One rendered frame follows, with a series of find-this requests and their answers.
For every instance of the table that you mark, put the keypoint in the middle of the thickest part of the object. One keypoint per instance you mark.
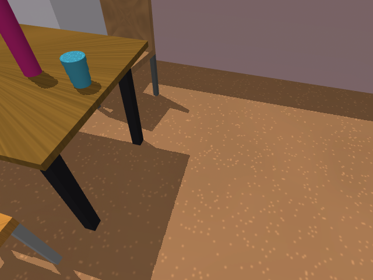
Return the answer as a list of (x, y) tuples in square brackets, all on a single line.
[(40, 115)]

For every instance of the chair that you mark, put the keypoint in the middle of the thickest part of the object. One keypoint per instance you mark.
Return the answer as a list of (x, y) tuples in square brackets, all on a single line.
[(133, 19), (10, 226)]

